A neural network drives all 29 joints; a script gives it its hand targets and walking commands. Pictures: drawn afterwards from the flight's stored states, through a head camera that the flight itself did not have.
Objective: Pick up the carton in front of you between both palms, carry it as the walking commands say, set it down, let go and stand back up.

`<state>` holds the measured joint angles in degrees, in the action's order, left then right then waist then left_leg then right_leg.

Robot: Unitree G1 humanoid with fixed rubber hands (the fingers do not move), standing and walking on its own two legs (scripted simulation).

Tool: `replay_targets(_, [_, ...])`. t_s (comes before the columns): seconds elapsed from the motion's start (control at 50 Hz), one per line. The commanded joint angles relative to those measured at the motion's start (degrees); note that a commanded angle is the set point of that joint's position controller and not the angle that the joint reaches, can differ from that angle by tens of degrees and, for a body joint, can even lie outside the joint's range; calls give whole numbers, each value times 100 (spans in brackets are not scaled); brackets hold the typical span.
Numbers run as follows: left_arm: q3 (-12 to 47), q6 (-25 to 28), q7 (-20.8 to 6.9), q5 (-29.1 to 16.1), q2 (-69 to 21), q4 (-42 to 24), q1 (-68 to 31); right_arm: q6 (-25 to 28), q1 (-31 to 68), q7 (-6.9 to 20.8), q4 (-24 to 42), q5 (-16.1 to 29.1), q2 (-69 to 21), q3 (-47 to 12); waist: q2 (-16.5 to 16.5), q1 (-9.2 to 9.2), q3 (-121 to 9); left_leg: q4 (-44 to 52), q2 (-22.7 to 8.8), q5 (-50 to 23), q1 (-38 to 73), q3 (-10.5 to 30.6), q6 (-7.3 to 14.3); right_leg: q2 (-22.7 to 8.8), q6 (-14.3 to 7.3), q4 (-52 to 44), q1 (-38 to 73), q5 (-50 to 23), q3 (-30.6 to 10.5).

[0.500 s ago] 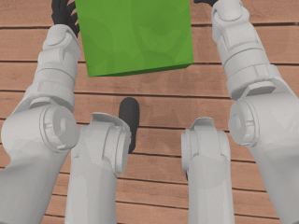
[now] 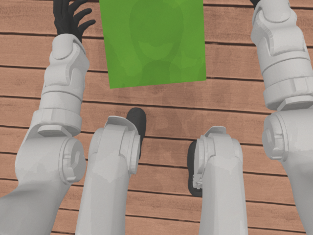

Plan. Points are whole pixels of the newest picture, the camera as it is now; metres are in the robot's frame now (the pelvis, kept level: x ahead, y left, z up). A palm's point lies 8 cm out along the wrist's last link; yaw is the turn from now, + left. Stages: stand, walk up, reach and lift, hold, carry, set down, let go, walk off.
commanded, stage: set down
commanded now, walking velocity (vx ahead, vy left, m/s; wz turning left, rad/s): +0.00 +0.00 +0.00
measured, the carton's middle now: (156, 47) +0.50 +0.06 -0.29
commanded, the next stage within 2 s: let go in 0.76 s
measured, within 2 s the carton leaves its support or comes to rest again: neither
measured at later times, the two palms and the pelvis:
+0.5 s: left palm out of the picture +0.47 +0.24 +0.01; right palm out of the picture +0.58 -0.15 +0.02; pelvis +0.03 +0.00 +0.12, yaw -1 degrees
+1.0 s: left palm out of the picture +0.44 +0.24 +0.14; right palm out of the picture +0.53 -0.16 +0.15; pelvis +0.06 +0.01 +0.25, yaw -2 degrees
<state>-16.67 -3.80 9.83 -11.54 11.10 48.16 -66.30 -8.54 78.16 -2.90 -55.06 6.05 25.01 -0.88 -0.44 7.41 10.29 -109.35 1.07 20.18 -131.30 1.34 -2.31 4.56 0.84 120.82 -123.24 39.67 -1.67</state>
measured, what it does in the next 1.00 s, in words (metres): rises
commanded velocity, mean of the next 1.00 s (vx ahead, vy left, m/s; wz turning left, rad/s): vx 0.00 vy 0.00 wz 0.00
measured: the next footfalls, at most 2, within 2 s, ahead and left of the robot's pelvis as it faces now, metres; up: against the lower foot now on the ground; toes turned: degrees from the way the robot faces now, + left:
none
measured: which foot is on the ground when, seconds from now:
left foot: down 0.00-1.00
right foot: down 0.00-1.00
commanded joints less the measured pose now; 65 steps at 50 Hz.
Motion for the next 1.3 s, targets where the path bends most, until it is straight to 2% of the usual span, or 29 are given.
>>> replay_targets(0.0, [-189,-125,97,298,679,-1028,-1037,-40,1620,100,399,-3,614,334,643,222,-6874,574,103,-1082,5348,-581,-37,-67,-71,-1980,1891,-817,331])
replay_targets(0.08, [-192,-215,62,526,294,-1087,-795,22,1275,293,-97,-49,541,476,315,208,-6483,891,115,-1150,5568,-527,-91,-2,-112,-2325,1423,-788,318])
replay_targets(0.14, [-229,-248,17,635,103,-1105,-522,80,1096,387,-220,-176,543,608,275,187,-6471,1136,138,-1277,5755,-500,-120,35,-119,-2582,1372,-879,350])
replay_targets(0.2, [-297,-278,-19,694,53,-1232,-275,105,1029,431,-55,-299,579,699,400,198,-6727,1384,171,-1467,5963,-515,-124,64,-97,-2840,1650,-1074,390])
replay_targets(0.36, [-333,-427,-85,610,152,-1886,276,-59,936,473,870,-419,519,687,1012,270,-7656,2100,259,-2079,6277,-648,-83,117,17,-3537,3244,-1958,401])
replay_targets(0.42, [-314,-495,-125,584,121,-2038,444,-138,789,511,1002,-460,474,720,1090,241,-7655,2418,274,-2171,6365,-665,-78,122,45,-3834,3645,-2164,375])
replay_targets(0.62, [-396,-536,-243,856,-146,-2132,826,-105,231,714,786,-695,384,1053,783,203,-7135,3546,236,-2355,7270,-592,-129,129,55,-5001,4066,-2340,299])
replay_targets(0.72, [-479,-503,-280,1038,-280,-2064,979,-35,96,823,636,-783,307,1160,755,241,-6787,4126,203,-2367,7607,-536,-116,114,65,-5556,4397,-2418,239])
replay_targets(0.78, [-489,-447,-350,1176,-357,-2031,1144,24,-127,838,569,-897,178,1274,738,181,-6715,4412,192,-2402,7850,-511,-101,103,80,-5863,4674,-2532,212])
replay_targets(0.86, [-411,-348,-554,1397,-337,-2113,1861,83,-936,702,802,-1092,-102,1452,695,96,-7111,4725,206,-2916,8547,-497,-40,123,119,-6239,5325,-3162,195])
replay_targets(0.94, [-190,-252,-878,1626,-169,-2380,2822,142,-2133,399,1456,-1265,-604,1589,574,-5,-7229,5095,213,-3217,9253,-486,42,126,162,-6653,6071,-3688,170])
replay_targets(0.98, [-39,-226,-1050,1680,1,-2515,3235,175,-2666,228,1883,-1283,-788,1583,490,-27,-6954,5317,200,-3128,9561,-465,81,117,174,-6914,6342,-3592,159])
replay_targets(1.06, [339,-143,-1318,1582,221,-2635,3978,308,-3483,23,2548,-1183,-963,1450,347,-60,-5990,5828,112,-2751,10212,-335,150,63,144,-7496,6569,-2937,169])
replay_targets(1.16, [842,12,-1468,1318,261,-2624,5041,540,-4614,73,2701,-998,-1008,1274,171,-109,-4893,6393,4,-2479,11125,-86,172,-19,68,-7978,6681,-2365,210])
replay_targets(1.28, [1196,200,-1408,1132,305,-2828,6386,800,-6161,211,2548,-917,-949,1150,-53,-195,-4154,6911,-82,-2963,12318,164,106,-30,-32,-8425,7226,-2367,201])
